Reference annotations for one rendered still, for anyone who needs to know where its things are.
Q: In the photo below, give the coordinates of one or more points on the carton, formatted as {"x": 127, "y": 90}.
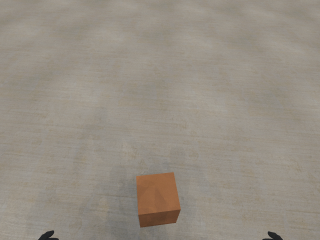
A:
{"x": 157, "y": 199}

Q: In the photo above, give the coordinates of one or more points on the robot left hand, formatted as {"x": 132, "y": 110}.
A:
{"x": 46, "y": 236}

